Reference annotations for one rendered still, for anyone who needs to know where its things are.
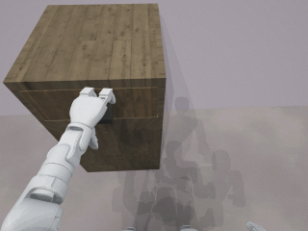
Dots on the robot left upper arm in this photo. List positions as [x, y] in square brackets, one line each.
[36, 215]

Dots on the drawer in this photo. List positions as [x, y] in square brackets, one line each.
[129, 102]

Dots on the handle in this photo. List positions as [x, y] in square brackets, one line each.
[107, 118]

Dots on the robot right hand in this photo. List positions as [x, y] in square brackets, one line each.
[253, 227]

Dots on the robot left hand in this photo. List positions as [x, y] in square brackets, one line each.
[88, 109]

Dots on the robot left forearm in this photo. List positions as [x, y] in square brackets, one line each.
[50, 184]

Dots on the cabinet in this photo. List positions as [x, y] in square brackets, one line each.
[100, 46]

